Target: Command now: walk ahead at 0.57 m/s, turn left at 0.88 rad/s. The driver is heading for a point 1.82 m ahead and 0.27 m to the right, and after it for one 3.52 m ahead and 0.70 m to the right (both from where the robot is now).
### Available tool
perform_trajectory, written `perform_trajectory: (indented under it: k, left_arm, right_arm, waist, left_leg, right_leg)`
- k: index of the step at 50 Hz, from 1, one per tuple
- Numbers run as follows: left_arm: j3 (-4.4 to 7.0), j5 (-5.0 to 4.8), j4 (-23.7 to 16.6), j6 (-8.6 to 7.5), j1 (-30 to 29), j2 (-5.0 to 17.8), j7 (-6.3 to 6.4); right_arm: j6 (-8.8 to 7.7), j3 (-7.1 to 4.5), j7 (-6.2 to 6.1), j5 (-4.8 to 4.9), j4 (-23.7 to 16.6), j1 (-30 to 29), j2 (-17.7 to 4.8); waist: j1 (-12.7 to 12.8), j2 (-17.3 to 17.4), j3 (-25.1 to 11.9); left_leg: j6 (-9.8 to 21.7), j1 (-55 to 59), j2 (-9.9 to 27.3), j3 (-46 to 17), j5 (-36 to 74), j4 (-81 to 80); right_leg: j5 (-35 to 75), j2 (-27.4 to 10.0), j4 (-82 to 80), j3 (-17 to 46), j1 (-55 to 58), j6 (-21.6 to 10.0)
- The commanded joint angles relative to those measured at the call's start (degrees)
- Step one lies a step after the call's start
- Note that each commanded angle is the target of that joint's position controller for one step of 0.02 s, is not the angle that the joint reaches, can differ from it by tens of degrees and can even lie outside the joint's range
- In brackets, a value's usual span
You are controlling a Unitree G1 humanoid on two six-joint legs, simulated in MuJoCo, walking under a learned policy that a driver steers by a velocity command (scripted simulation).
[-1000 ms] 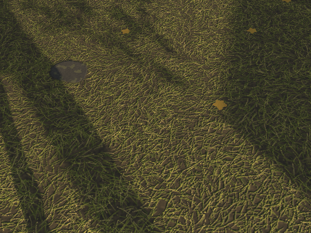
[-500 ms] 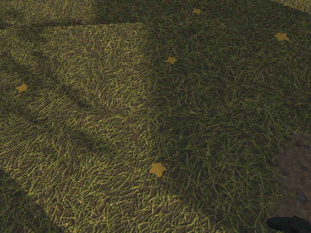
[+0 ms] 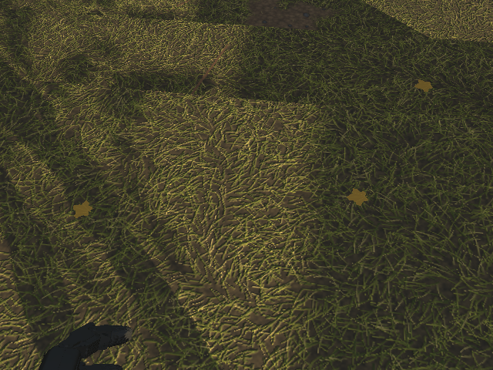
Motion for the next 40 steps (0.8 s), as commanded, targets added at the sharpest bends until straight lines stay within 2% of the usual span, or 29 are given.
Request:
perform_trajectory:
  k: [1,2,4,5,7,8,10,12,13,14,15,16,17,18,19,21,22,24,26,29,32,33,34,35,36,37,38,39,40]
  left_arm:
    - [3.58,-3.82,0.40,-0.12,11.39,5.13,0.61]
    - [3.51,-3.80,1.25,-0.16,10.03,4.65,0.91]
    - [4.05,-3.96,1.74,-0.17,5.82,4.33,1.14]
    - [4.51,-4.16,1.36,-0.05,2.78,5.45,1.26]
    - [5.70,-4.62,1.79,0.02,0.99,8.79,1.62]
    - [6.06,-4.87,2.61,-0.19,2.04,9.97,1.63]
    - [6.49,-6.31,4.36,-0.81,5.12,12.11,0.97]
    - [6.54,-7.13,5.68,-1.14,6.17,13.53,0.17]
    - [6.08,-6.90,6.60,-1.10,7.00,12.98,-0.28]
    - [5.26,-5.78,7.27,-1.03,9.71,11.69,-0.71]
    - [2.98,-3.90,7.20,-0.38,16.51,6.34,-1.48]
    - [3.46,-5.13,9.77,0.67,21.16,9.53,-1.71]
    - [5.03,-6.69,8.34,1.56,18.42,14.58,-1.82]
    - [5.20,-6.88,7.16,2.43,14.24,14.15,-1.26]
    - [5.19,-6.56,7.38,3.64,12.97,12.70,-0.34]
    - [5.28,-6.00,8.26,6.52,16.72,10.31,0.65]
    - [5.19,-5.67,8.03,7.35,17.95,8.69,1.07]
    - [5.10,-4.97,6.62,8.22,17.36,6.79,1.52]
    - [4.97,-4.68,4.86,8.47,14.89,5.93,1.12]
    - [5.58,-4.45,2.49,8.87,12.42,7.01,-0.11]
    - [6.60,-4.20,1.64,9.49,13.59,7.76,-1.06]
    - [7.21,-3.87,2.26,9.56,15.45,8.25,-0.96]
    - [8.21,-3.24,2.75,9.35,17.73,10.23,-0.49]
    - [10.00,-3.29,1.05,8.68,18.36,17.91,0.60]
    - [9.79,-1.31,-0.91,6.82,17.18,20.33,0.01]
    - [9.78,-1.20,-1.11,5.26,15.57,19.25,-0.72]
    - [9.58,-2.49,-1.43,4.53,13.06,17.95,-0.55]
    - [8.95,-3.99,-2.06,4.75,10.21,15.32,-0.09]
    - [8.44,-4.68,-2.79,5.21,8.27,13.80,0.56]
  right_arm:
    - [0.24,-0.83,-0.80,2.30,-8.52,-4.54,-3.22]
    - [0.76,-0.77,-0.39,2.84,-9.59,-5.06,-2.82]
    - [2.25,0.07,0.38,2.76,-13.07,-8.43,-0.05]
    - [2.49,0.46,0.83,2.19,-14.53,-10.21,0.71]
    - [2.00,1.35,2.18,0.55,-15.33,-9.77,1.56]
    - [1.65,1.41,2.93,0.16,-14.95,-9.13,1.31]
    - [1.25,1.09,3.98,-0.42,-15.47,-10.06,-0.66]
    - [0.82,0.35,3.60,-1.24,-15.01,-8.66,-3.25]
    - [0.48,-0.17,2.87,-1.97,-13.87,-6.00,-4.69]
    - [0.36,-0.88,1.66,-3.24,-13.80,-5.39,-8.38]
    - [0.40,-0.13,0.20,-6.51,-15.66,-6.05,-11.16]
    - [0.70,1.18,0.27,-5.20,-17.53,-6.39,-7.50]
    - [1.42,0.10,0.70,-2.69,-17.25,-8.03,-9.46]
    - [1.64,0.13,0.81,-1.11,-16.38,-11.21,-8.76]
    - [1.72,0.79,0.49,-0.52,-15.79,-13.92,-6.27]
    - [2.01,0.77,0.10,-1.47,-15.32,-18.11,-5.55]
    - [1.93,0.53,-0.24,-2.18,-15.39,-19.93,-5.46]
    - [1.63,0.16,-0.97,-2.51,-15.27,-22.51,-5.04]
    - [1.70,-0.16,-1.74,-2.30,-14.65,-23.42,-4.70]
    - [2.30,-0.70,-2.30,-1.57,-13.15,-23.14,-5.01]
    - [2.82,-1.31,-2.02,0.21,-11.83,-24.04,-5.46]
    - [3.00,-1.24,-1.89,0.92,-11.17,-23.76,-4.38]
    - [3.42,-1.04,-1.59,1.08,-9.68,-21.21,-2.34]
    - [4.10,-0.81,-1.48,-1.11,-10.41,-19.18,-0.78]
    - [4.09,-0.85,-2.01,-2.03,-13.85,-25.52,-1.55]
    - [4.02,-1.28,-2.40,-1.15,-13.79,-26.72,-3.02]
    - [3.67,-1.64,-2.71,-0.53,-13.34,-26.05,-3.60]
    - [3.47,-2.12,-3.19,-1.04,-11.91,-24.60,-4.47]
    - [3.23,-2.40,-3.38,-1.45,-11.58,-23.92,-4.89]
  waist:
    - [8.20,-12.59,-7.10]
    - [6.84,-13.80,-5.37]
    - [4.82,-9.37,-1.03]
    - [4.00,-7.52,0.94]
    - [3.58,-6.68,-1.17]
    - [3.53,-6.41,-2.55]
    - [3.32,-4.86,-4.24]
    - [0.65,-3.16,-5.74]
    - [-1.66,-1.64,-7.53]
    - [-2.23,1.88,-9.84]
    - [0.73,15.74,-19.91]
    - [-0.09,10.34,-31.97]
    - [-0.32,7.90,-28.78]
    - [1.09,3.53,-22.32]
    - [2.45,0.98,-16.66]
    - [6.49,3.08,-10.63]
    - [7.62,4.06,-9.69]
    - [8.24,4.53,-9.05]
    - [7.63,4.62,-9.51]
    - [7.26,5.58,-9.20]
    - [9.06,5.20,-8.10]
    - [9.80,3.17,-7.52]
    - [10.07,-3.28,-4.84]
    - [7.93,-22.44,-0.12]
    - [9.02,-21.26,-3.05]
    - [9.02,-14.21,-3.92]
    - [7.20,-11.50,-3.22]
    - [5.77,-8.07,-3.76]
    - [4.91,-8.70,-4.64]
  left_leg:
    - [-3.05,-29.60,8.68,0.57,1.34,8.96]
    - [-3.38,-28.27,9.94,1.18,2.61,7.39]
    - [-4.25,-26.21,11.27,2.96,3.00,-1.44]
    - [-4.83,-24.85,11.37,4.13,4.98,-7.41]
    - [-4.63,-14.24,9.85,6.24,17.49,-21.36]
    - [-4.08,-8.89,7.58,7.29,22.17,-26.27]
    - [-2.11,-2.23,4.54,7.44,25.38,-31.06]
    - [1.11,4.21,2.85,6.31,28.57,-36.25]
    - [2.91,11.38,2.59,6.43,34.67,-39.86]
    - [4.81,19.34,7.14,4.48,56.88,-39.66]
    - [16.26,35.44,28.87,-14.38,95.00,-33.18]
    - [20.94,38.09,33.51,-18.13,102.02,-30.26]
    - [20.37,34.46,31.52,-14.78,85.37,-34.09]
    - [17.17,28.33,27.91,-11.69,68.27,-37.88]
    - [14.54,22.04,25.44,-8.59,58.13,-40.41]
    - [12.46,7.47,22.83,-1.90,47.59,-46.08]
    - [12.38,3.45,22.67,0.66,44.13,-48.26]
    - [11.59,-0.07,22.63,5.00,37.72,-50.40]
    - [10.75,-0.24,22.89,8.12,32.29,-51.03]
    - [9.44,1.54,24.76,10.18,26.43,-50.64]
    - [5.71,2.78,25.30,12.36,21.51,-46.28]
    - [3.07,1.71,23.46,14.06,17.23,-41.71]
    - [-0.86,-2.42,19.37,16.87,9.11,-32.36]
    - [-7.29,-17.23,10.58,20.59,-11.58,-12.22]
    - [-8.10,-25.16,3.47,7.24,-15.61,-0.56]
    - [-6.66,-27.61,4.11,2.80,-11.23,2.54]
    - [-5.37,-28.36,4.85,1.08,-4.90,1.13]
    - [-5.19,-28.05,6.03,0.22,-0.38,-0.12]
    - [-5.50,-26.32,5.99,-0.24,2.51,-1.29]
  right_leg:
    - [35.21,-16.03,-10.18,14.50,33.59,-10.51]
    - [35.12,-14.99,-11.70,11.03,29.49,-9.43]
    - [32.39,-15.12,-16.25,6.05,21.63,-10.01]
    - [33.41,-15.30,-18.13,3.42,17.57,-10.19]
    - [34.66,-11.90,-18.61,-2.97,12.75,-9.65]
    - [35.26,-10.28,-17.57,-4.80,11.85,-9.26]
    - [37.84,-10.89,-15.04,-4.40,12.90,-9.51]
    - [41.59,-10.99,-9.60,-3.79,15.06,-8.77]
    - [39.94,-9.33,-3.51,-4.21,14.01,-7.48]
    - [29.49,-5.33,6.22,-4.48,10.05,-4.84]
    - [-24.47,1.96,32.59,-2.32,-3.20,-0.04]
    - [-34.61,2.92,41.36,11.85,-2.75,0.94]
    - [-32.21,1.72,43.98,11.38,-7.82,1.68]
    - [-28.34,-1.07,40.53,8.68,-11.24,2.12]
    - [-25.44,-2.42,37.69,6.71,-11.83,2.97]
    - [-21.04,-2.62,35.14,3.23,-4.59,5.00]
    - [-19.15,-2.71,33.69,2.14,-2.33,5.65]
    - [-14.29,-3.80,28.69,1.14,-0.17,5.48]
    - [-8.54,-4.69,22.75,0.47,1.90,4.10]
    - [-5.73,-4.85,16.97,-0.94,3.64,1.86]
    - [-4.38,-3.37,7.93,-3.56,7.70,-1.46]
    - [-2.34,-1.67,3.35,-3.98,10.56,-3.35]
    - [4.03,-1.62,-3.50,0.50,13.41,-6.22]
    - [25.67,-14.15,-11.79,22.12,16.47,-12.94]
    - [20.60,-18.13,-16.33,36.35,14.26,-21.82]
    - [12.13,-17.04,-17.96,33.02,15.51,-20.87]
    - [8.28,-14.27,-17.87,29.66,15.86,-17.67]
    - [6.56,-12.41,-16.47,26.73,16.27,-14.70]
    - [8.00,-11.17,-15.41,24.97,15.27,-13.37]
